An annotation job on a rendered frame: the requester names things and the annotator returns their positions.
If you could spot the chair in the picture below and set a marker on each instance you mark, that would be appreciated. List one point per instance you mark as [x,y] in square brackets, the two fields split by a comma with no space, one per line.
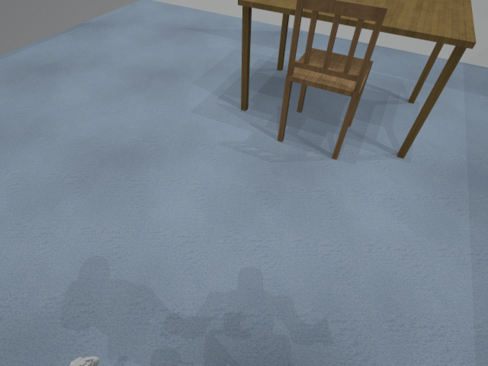
[329,71]

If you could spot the table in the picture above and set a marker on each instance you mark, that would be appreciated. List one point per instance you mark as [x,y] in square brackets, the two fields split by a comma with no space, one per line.
[442,21]

